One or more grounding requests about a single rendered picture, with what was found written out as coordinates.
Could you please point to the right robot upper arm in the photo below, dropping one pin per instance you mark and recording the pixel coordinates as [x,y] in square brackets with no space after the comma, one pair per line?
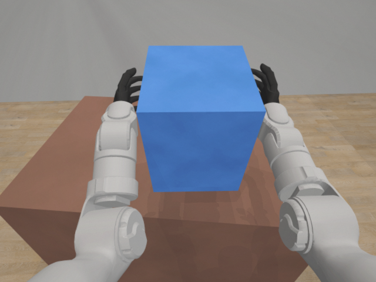
[324,231]

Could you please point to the pedestal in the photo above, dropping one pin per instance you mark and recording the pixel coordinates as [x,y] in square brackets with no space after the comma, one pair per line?
[212,236]

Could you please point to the robot left forearm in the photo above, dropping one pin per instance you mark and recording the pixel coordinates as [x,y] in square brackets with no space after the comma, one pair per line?
[114,171]

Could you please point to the robot right forearm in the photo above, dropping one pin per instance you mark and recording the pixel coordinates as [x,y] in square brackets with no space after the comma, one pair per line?
[293,168]

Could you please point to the robot left hand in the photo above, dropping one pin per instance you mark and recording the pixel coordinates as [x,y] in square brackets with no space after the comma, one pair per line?
[124,90]

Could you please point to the carton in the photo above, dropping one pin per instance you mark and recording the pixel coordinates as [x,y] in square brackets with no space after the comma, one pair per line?
[199,113]

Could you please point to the robot right hand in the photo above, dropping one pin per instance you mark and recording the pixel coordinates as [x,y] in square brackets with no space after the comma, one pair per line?
[268,87]

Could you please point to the left robot upper arm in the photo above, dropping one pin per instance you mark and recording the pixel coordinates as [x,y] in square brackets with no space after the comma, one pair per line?
[106,242]

